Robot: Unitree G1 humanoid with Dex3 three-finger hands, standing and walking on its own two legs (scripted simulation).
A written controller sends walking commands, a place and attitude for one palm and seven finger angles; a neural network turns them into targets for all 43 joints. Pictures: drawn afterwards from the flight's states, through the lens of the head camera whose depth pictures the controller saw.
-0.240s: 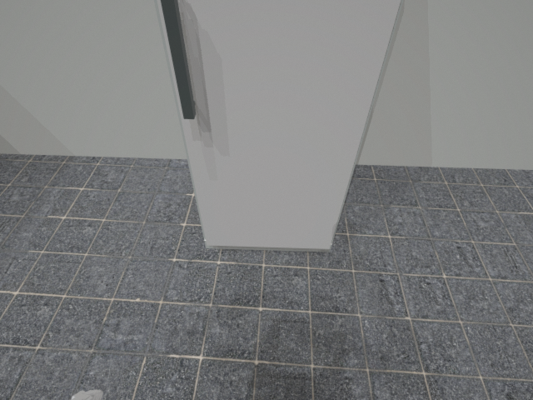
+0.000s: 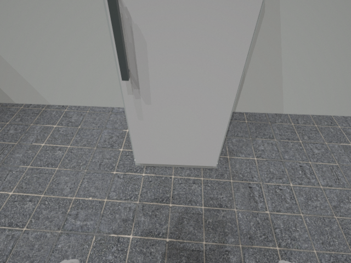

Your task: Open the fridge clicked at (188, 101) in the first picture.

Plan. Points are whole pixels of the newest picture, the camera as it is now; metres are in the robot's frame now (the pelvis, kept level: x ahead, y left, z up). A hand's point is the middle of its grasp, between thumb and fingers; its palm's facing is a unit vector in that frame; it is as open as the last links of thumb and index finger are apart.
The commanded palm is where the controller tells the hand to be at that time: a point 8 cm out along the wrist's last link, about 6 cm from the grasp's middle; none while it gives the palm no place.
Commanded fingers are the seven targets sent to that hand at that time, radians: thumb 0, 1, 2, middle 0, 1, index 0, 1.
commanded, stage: stand and wait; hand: left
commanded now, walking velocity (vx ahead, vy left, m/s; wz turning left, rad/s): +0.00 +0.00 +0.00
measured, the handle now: (121, 39) +0.80 +0.26 +0.15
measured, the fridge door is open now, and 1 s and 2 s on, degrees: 0 0 0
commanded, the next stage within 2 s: look at it before walking up in 0.58 s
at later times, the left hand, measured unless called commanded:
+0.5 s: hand out of the picture +0.05 +0.24 -0.15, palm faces -0.02 -0.94 -0.33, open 7.4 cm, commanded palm none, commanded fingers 0.00 0.90 0.90 -0.20 -0.30 -0.20 -0.30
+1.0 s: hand out of the picture +0.07 +0.23 -0.15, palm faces -0.02 -0.94 -0.33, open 7.4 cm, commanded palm none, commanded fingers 0.00 0.90 0.90 -0.20 -0.30 -0.20 -0.30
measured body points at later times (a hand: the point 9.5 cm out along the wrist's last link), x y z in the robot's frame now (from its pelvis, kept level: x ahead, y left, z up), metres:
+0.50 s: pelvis -0.01 -0.01 +0.00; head -0.01 -0.01 +0.45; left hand +0.06 +0.28 -0.13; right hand +0.05 -0.31 -0.13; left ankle +0.00 +0.11 -0.74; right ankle +0.00 -0.13 -0.74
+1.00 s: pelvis +0.00 -0.02 +0.01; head +0.00 -0.02 +0.45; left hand +0.07 +0.28 -0.13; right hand +0.07 -0.31 -0.13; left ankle +0.00 +0.11 -0.74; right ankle +0.00 -0.13 -0.74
